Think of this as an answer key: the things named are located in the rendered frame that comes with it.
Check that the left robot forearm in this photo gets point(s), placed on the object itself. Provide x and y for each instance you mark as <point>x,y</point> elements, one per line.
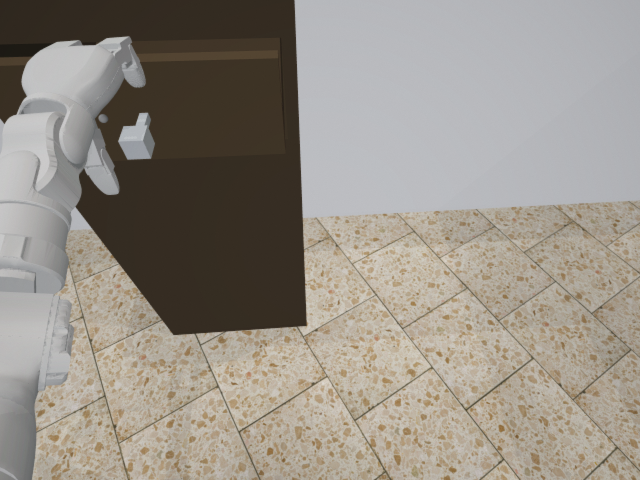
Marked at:
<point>44,149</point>

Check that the handle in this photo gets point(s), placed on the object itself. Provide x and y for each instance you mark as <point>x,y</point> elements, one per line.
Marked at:
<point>137,141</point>

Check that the robot left hand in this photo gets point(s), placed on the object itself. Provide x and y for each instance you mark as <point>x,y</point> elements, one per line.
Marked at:
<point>89,75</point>

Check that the cabinet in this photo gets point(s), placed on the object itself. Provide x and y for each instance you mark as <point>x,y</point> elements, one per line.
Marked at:
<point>214,244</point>

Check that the drawer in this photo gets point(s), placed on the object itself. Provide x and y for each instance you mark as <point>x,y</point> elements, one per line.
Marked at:
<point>205,98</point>

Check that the left robot upper arm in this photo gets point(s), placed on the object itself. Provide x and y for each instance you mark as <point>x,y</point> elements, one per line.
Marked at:
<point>35,350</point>

